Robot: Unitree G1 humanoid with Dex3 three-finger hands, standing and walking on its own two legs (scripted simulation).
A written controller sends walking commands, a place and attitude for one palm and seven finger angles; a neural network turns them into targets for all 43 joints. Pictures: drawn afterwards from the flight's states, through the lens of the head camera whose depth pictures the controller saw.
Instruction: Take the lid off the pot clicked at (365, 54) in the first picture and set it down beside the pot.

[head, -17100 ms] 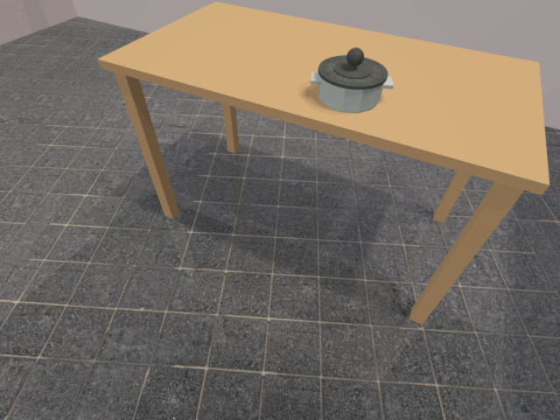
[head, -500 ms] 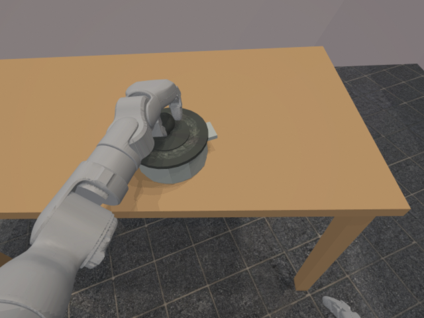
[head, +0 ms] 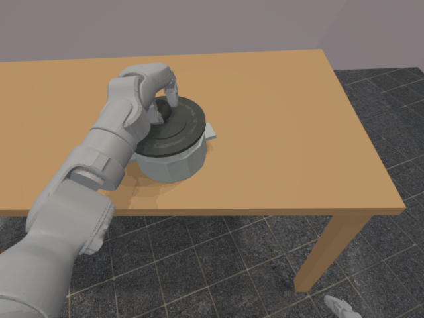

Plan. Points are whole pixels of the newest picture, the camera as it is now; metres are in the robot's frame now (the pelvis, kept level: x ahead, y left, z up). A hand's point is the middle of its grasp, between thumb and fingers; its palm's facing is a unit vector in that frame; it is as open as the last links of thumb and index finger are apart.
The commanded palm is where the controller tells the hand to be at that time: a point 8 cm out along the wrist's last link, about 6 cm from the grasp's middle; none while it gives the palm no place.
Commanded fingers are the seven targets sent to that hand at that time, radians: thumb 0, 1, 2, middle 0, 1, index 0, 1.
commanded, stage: lift the lid straight up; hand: left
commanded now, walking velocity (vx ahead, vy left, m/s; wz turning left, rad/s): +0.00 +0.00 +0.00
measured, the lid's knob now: (160, 110) +0.49 +0.10 +0.15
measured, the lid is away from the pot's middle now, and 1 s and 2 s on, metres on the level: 0.01 0.01 0.07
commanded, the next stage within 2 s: move the lid sideways beside the pot in 1.30 s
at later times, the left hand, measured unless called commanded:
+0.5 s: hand (149, 87) +0.47 +0.10 +0.21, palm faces -0.29 -0.06 -0.96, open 7.4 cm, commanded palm +0.46 +0.11 +0.29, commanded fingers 0.00 0.70 0.86 -0.95 -1.10 -0.89 -1.06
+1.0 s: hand (142, 67) +0.47 +0.10 +0.25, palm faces -0.22 -0.05 -0.98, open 7.4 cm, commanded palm +0.46 +0.11 +0.33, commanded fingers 0.00 0.70 0.86 -0.95 -1.10 -0.89 -1.06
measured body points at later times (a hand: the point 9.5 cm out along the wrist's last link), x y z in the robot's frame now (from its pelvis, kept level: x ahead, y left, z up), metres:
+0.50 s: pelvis +0.00 +0.01 +0.00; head +0.02 -0.02 +0.45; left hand +0.48 +0.10 +0.27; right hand +0.10 -0.25 -0.13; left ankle +0.00 +0.10 -0.74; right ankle -0.02 -0.11 -0.74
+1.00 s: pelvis +0.00 +0.01 +0.00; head +0.02 -0.02 +0.45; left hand +0.47 +0.10 +0.31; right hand +0.13 -0.24 -0.12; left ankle +0.00 +0.10 -0.74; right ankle -0.02 -0.11 -0.74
